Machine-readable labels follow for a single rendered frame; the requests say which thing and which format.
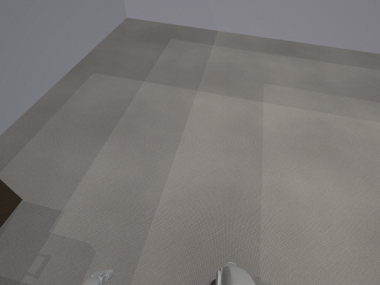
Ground robot right thigh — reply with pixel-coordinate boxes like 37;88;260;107
216;266;256;285

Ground left robot hand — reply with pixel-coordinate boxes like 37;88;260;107
83;269;113;285

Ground robot right shin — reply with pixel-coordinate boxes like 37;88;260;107
224;262;237;267

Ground cabinet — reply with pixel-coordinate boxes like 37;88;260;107
0;180;22;228

